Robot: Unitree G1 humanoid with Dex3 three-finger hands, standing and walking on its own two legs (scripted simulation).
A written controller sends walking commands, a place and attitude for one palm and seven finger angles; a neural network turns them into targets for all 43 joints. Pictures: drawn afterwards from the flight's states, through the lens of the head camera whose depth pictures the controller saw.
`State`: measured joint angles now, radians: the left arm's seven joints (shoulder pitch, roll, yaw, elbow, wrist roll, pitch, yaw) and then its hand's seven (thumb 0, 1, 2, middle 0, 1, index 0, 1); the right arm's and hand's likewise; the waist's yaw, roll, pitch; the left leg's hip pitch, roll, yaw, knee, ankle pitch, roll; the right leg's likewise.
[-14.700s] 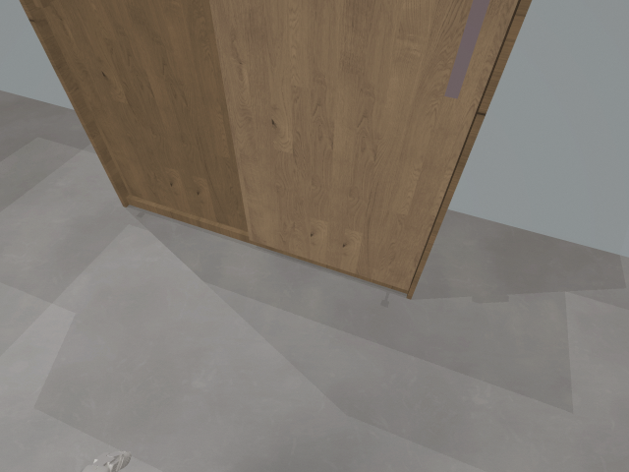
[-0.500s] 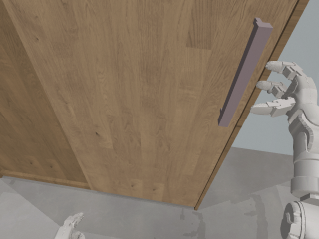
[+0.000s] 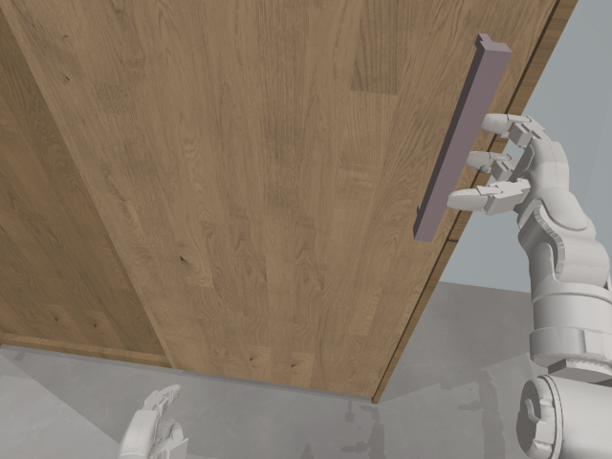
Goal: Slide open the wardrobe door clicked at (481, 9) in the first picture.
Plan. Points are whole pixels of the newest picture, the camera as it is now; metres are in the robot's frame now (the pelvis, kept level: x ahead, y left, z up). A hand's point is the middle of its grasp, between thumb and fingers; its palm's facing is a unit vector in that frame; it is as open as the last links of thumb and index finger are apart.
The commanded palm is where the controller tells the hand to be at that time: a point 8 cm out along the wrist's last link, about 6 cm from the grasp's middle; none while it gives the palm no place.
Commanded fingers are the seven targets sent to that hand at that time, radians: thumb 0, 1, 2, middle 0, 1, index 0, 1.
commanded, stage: feel for the door with the fingertips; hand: right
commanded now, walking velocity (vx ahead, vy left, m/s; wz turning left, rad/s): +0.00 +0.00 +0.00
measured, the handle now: (448, 150) +0.47 -0.16 +0.21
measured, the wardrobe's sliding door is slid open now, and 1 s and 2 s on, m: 0.00 0.00 0.00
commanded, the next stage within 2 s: slide the fingers in behind the handle in 0.12 s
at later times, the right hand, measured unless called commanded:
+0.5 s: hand (481, 164) +0.42 -0.18 +0.22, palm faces +0.07 +1.00 +0.01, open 13.8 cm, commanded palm +0.38 -0.23 +0.22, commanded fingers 0.00 0.50 -0.30 0.30 1.20 0.30 1.20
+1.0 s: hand (464, 168) +0.40 -0.16 +0.22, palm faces +0.08 +1.00 +0.02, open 14.0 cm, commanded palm +0.38 -0.21 +0.22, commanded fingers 0.00 0.50 -0.30 0.30 1.20 0.30 1.20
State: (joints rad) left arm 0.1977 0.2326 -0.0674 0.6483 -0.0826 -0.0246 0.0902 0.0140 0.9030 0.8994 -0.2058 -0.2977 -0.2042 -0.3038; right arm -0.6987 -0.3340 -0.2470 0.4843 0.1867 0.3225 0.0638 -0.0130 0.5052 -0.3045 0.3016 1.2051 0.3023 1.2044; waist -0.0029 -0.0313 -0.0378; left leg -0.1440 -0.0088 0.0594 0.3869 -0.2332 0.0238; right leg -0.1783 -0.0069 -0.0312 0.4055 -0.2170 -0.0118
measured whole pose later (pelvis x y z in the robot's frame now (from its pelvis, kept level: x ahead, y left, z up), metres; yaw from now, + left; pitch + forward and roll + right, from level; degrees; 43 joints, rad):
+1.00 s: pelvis +0.00 +0.00 +0.00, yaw +0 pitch -1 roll +0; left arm 0.19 0.24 -0.06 0.66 -0.08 -0.01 0.08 0.01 0.90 0.90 -0.21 -0.30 -0.20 -0.30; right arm -0.67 -0.26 -0.20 0.40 0.19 0.35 0.02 -0.01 0.51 -0.30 0.30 1.21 0.30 1.20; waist -0.02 -0.04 -0.04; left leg -0.13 -0.01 0.06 0.37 -0.23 0.02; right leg -0.16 0.00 -0.03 0.39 -0.21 -0.01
